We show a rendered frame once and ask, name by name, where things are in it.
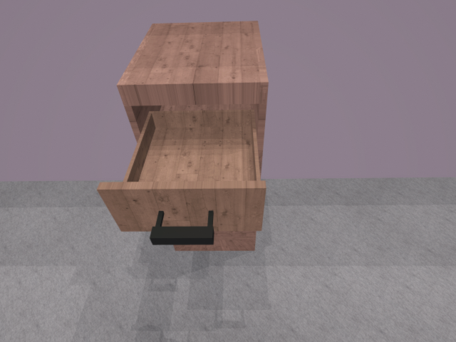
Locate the cabinet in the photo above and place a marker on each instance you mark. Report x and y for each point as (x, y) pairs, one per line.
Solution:
(199, 66)

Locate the handle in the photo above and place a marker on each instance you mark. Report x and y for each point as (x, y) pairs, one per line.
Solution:
(182, 235)

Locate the drawer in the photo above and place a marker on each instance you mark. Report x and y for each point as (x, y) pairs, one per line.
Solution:
(187, 163)

